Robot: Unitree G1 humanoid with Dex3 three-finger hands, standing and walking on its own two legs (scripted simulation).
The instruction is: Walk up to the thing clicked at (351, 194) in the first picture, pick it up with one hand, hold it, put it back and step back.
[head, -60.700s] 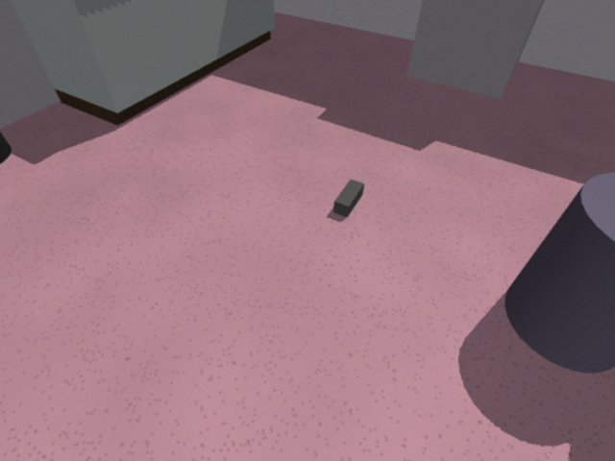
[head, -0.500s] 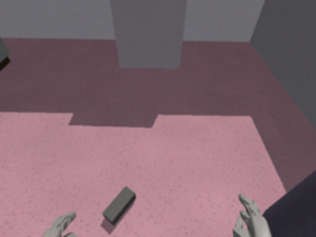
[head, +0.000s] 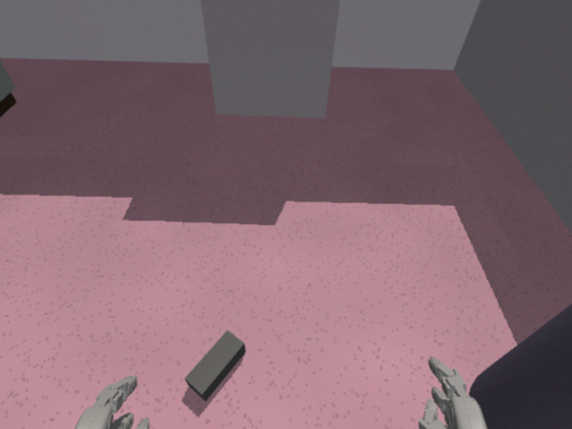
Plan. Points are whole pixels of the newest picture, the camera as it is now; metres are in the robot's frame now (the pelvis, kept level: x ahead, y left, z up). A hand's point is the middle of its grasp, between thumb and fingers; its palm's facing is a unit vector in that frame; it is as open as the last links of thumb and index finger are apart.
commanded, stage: home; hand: left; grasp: from above
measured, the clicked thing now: (216, 364) +0.47 +0.19 -0.68
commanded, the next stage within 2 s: stand in 1.36 s
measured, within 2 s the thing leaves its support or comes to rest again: neither
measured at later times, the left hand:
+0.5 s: hand out of the picture +0.16 +0.18 -0.05, palm faces +0.05 -0.98 -0.21, open 7.4 cm
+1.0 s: hand out of the picture +0.16 +0.18 -0.05, palm faces +0.05 -0.98 -0.21, open 7.4 cm
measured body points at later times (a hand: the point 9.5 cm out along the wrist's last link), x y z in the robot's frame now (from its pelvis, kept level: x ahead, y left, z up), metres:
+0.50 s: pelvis +0.00 +0.00 +0.00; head +0.02 +0.01 +0.45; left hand +0.16 +0.23 -0.03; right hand +0.16 -0.24 -0.06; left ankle +0.00 +0.13 -0.68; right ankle +0.00 -0.14 -0.68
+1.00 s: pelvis +0.00 +0.00 +0.00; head +0.02 +0.00 +0.45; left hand +0.16 +0.23 -0.03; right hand +0.16 -0.25 -0.06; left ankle +0.00 +0.13 -0.68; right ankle +0.00 -0.14 -0.68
